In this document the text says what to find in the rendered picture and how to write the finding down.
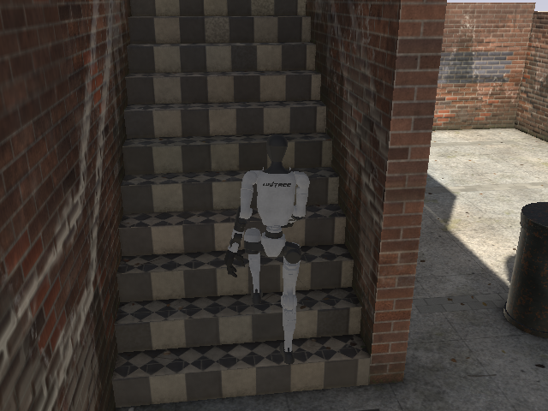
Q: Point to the robot right shin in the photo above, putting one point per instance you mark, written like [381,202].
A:
[289,321]

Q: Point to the right robot upper arm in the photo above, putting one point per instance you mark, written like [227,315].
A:
[303,182]

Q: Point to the robot left hand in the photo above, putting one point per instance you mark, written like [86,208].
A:
[229,258]

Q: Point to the left robot upper arm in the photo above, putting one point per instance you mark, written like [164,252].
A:
[248,180]

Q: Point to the robot right forearm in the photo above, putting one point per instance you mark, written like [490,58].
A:
[293,218]

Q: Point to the robot left forearm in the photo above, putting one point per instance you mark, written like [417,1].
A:
[238,232]

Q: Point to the right robot thigh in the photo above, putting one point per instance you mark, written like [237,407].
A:
[291,264]

